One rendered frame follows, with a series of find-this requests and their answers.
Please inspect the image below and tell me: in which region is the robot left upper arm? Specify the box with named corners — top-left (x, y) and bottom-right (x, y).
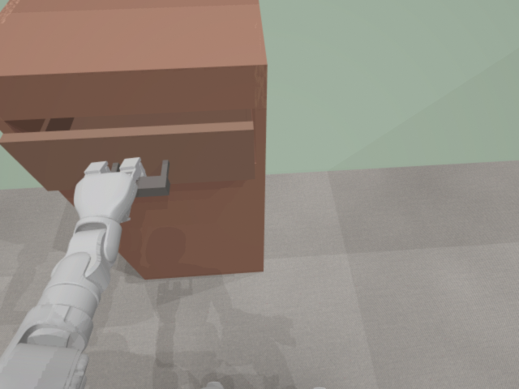
top-left (0, 343), bottom-right (89, 389)

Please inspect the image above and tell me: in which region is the robot left hand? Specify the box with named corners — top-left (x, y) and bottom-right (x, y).
top-left (74, 157), bottom-right (147, 224)

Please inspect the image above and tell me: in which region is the left robot forearm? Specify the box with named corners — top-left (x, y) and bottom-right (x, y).
top-left (0, 216), bottom-right (122, 371)

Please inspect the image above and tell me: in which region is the cabinet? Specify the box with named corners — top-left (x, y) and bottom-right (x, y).
top-left (0, 0), bottom-right (268, 280)

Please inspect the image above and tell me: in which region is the handle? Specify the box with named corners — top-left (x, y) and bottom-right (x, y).
top-left (111, 160), bottom-right (170, 197)

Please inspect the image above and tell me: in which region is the drawer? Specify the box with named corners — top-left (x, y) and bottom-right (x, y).
top-left (0, 109), bottom-right (255, 191)

